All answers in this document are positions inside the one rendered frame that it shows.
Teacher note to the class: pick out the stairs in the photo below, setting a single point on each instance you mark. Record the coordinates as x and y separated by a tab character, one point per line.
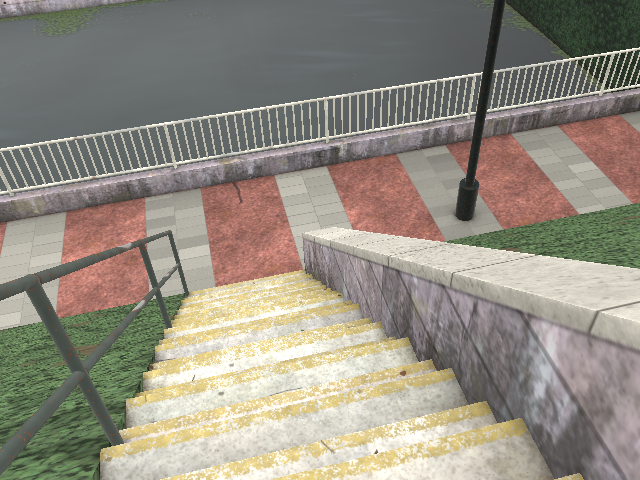
280	378

